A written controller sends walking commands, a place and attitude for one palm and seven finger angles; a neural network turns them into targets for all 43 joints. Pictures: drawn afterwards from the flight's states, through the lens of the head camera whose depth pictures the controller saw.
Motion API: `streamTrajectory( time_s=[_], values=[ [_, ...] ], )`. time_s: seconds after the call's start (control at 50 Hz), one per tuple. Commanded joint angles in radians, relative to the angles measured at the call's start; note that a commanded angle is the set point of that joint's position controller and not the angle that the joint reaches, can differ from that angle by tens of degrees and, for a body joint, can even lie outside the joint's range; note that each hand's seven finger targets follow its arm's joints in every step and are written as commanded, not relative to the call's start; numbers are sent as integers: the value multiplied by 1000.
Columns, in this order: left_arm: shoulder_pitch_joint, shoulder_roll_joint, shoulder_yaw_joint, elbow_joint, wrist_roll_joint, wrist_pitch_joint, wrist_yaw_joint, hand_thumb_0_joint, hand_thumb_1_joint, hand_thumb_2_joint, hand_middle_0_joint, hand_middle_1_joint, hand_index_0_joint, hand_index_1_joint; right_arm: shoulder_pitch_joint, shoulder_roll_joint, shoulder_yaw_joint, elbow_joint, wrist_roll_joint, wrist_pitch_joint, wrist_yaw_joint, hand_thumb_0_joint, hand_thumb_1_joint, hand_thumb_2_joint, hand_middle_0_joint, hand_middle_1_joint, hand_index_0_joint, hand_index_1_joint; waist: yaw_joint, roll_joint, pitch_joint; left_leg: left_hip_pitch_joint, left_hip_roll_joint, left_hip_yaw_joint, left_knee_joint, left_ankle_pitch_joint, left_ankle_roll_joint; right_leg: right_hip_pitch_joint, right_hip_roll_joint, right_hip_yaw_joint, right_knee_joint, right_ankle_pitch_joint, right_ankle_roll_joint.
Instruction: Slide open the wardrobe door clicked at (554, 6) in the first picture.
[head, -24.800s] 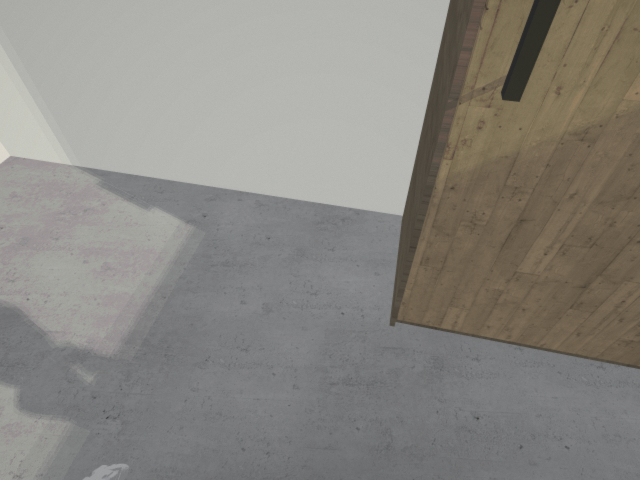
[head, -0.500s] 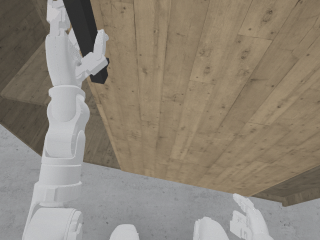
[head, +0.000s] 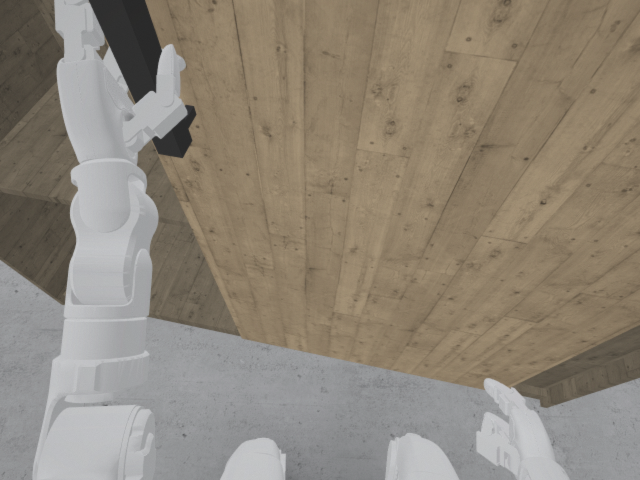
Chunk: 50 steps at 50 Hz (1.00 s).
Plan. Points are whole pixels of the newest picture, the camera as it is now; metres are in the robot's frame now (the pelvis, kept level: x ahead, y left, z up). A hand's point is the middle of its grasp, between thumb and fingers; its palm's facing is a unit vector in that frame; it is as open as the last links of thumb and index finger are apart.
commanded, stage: step sideways, sliding the door along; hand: left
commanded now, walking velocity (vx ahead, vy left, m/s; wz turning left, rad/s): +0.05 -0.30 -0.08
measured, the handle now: (144, 25) +0.42 +0.25 +0.27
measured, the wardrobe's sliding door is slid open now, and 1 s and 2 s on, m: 0.61 0.61 0.61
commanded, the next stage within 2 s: stop walking and hold the door there in 0.50 s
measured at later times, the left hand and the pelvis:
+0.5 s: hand (182, 91) +0.39 +0.21 +0.24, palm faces +0.62 -0.79 -0.03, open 7.8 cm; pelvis +0.02 -0.10 -0.01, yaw +0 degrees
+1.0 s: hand (169, 92) +0.38 +0.22 +0.24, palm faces +0.65 -0.72 -0.24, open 8.0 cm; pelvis +0.02 -0.12 +0.00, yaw -6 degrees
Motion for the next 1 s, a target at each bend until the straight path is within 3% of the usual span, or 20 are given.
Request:
streamTrajectory(
  time_s=[0.0,0.08,0.2,0.24,0.26,0.28,0.32,0.36,0.4,0.44,0.46,0.48,0.58,0.6,0.64,0.76,0.8,0.84,0.88,0.98],
  values=[
    [-490,-28,-277,-379,-8,-149,-122,0,900,900,-450,-1400,-450,-1400,-67,-126,-38,-159,3,-52,13,0,-900,-900,200,300,200,300,-138,214,-485,379,284,-118,-215,613,130,-119,-57,12,32,91,25],
    [-471,31,-224,-326,-15,-128,-131,0,900,900,-450,-1400,-450,-1400,-31,-123,-29,-178,7,-78,4,0,-900,-900,200,300,200,300,-140,311,-480,351,232,5,-230,657,94,26,-11,-72,-193,127,46],
    [-424,132,-133,-258,-18,-149,-115,0,900,900,-450,-1400,-450,-1400,-11,-116,-12,-191,19,-117,15,0,-900,-900,200,300,200,300,-141,379,-496,382,219,-16,-91,767,55,230,60,-102,-580,185,29],
    [-416,200,-81,-247,-7,-156,-107,0,900,900,-450,-1400,-450,-1400,-18,-99,0,-193,38,-125,16,0,-900,-900,200,300,200,300,-116,189,-525,290,115,-2,71,582,70,400,11,-70,-783,517,19],
    [-408,265,-47,-231,5,-159,-99,0,900,900,-450,-1400,-450,-1400,-32,-68,8,-195,45,-122,8,0,-900,-900,200,300,200,300,-115,-71,-525,91,13,15,241,172,52,512,-143,77,-799,932,-35],
    [-360,316,-27,-190,14,-153,-84,0,900,900,-450,-1400,-450,-1400,-51,-58,22,-188,32,-122,-9,0,-900,-900,200,300,200,300,-118,-147,-490,-120,-70,0,308,-274,-28,574,-262,167,-720,1290,-98],
    [-358,306,14,-291,-15,-149,-64,0,900,900,-450,-1400,-450,-1400,-43,-83,-2,-169,44,-134,-41,0,-900,-900,200,300,200,300,-84,-363,-563,-247,-105,-97,463,-451,-26,682,-330,271,-592,1552,-186],
    [-341,222,-16,-351,-24,-141,-39,0,900,900,-450,-1400,-450,-1400,-45,-69,20,-133,37,-131,-65,0,-900,-900,200,300,200,300,-116,-255,-574,-198,-96,-105,203,-326,-11,674,-294,183,-526,1424,-174],
    [-352,184,-52,-399,-30,-153,-34,0,900,900,-450,-1400,-450,-1400,-31,-81,6,-131,29,-121,-78,0,-900,-900,200,300,200,300,-152,-120,-616,139,-67,-22,-205,206,-15,492,-179,33,-397,1069,-75],
    [-364,116,-89,-425,-38,-155,-52,0,900,900,-450,-1400,-450,-1400,-41,-144,-37,-168,26,-131,-49,0,-900,-900,200,300,200,300,-114,223,-689,544,335,-360,-147,1156,179,25,-25,40,-208,-98,22],
    [-442,84,-119,-439,-14,-155,-78,0,900,900,-450,-1400,-450,-1400,-36,-148,-30,-154,27,-143,-19,0,-900,-900,200,300,200,300,-130,147,-670,534,289,-256,-137,934,158,10,-2,69,-87,-107,0],
    [-478,67,-143,-503,-25,-155,-76,0,900,900,-450,-1400,-450,-1400,-47,-133,-30,-171,22,-160,-18,0,-900,-900,200,300,200,300,-145,258,-629,482,284,-306,-166,900,171,2,-8,67,-76,-129,1],
    [-369,40,-188,-478,-7,-82,-69,0,900,900,-450,-1400,-450,-1400,-19,-119,-16,-166,15,-196,-26,0,-900,-900,200,300,200,300,-146,250,-518,448,145,-86,-188,827,100,64,2,-37,-195,71,13],
    [-86,806,512,71,9,-90,-32,0,900,900,-450,-1400,-450,-1400,56,-233,-27,-59,-4,-143,-61,0,-900,-900,200,300,200,300,-105,204,-515,431,177,-86,-221,868,124,11,9,-38,-149,68,36],
    [-167,498,242,-127,14,-112,-59,0,900,900,-450,-1400,-450,-1400,27,-158,11,-146,-4,-127,-56,0,-900,-900,200,300,200,300,-123,303,-477,385,168,-99,-213,826,120,33,30,-60,-305,61,29],
    [0,524,286,-26,11,-113,-47,0,900,900,-450,-1400,-450,-1400,44,-161,32,-155,10,-140,-55,0,-900,-900,200,300,200,300,-117,259,-456,335,117,-14,-158,706,55,228,55,-96,-680,287,16],
    [49,615,364,50,26,-123,-36,0,900,900,-450,-1400,-450,-1400,41,-160,36,-156,9,-118,-65,0,-900,-900,200,300,200,300,-112,111,-495,220,44,27,-10,535,20,398,-26,-31,-791,736,-3],
    [58,688,442,162,36,-132,-28,0,900,900,-450,-1400,-450,-1400,25,-137,38,-160,1,-108,-86,0,-900,-900,200,300,200,300,-115,-108,-459,-106,-115,-24,179,-195,-29,527,-262,212,-721,1343,-106],
    [76,690,457,243,21,-106,-20,0,900,900,-450,-1400,-450,-1400,47,-158,26,-123,21,-95,-87,0,-900,-900,200,300,200,300,-91,-316,-491,-227,-142,-139,347,-315,-14,603,-334,262,-673,1375,-165],
    [11,670,458,228,36,-128,-12,0,900,900,-450,-1400,-450,-1400,1,-157,34,-95,4,-79,-115,0,-900,-900,200,300,200,300,-109,-187,-470,-63,-147,-110,81,-131,0,426,-260,137,-707,882,-130]
  ],
)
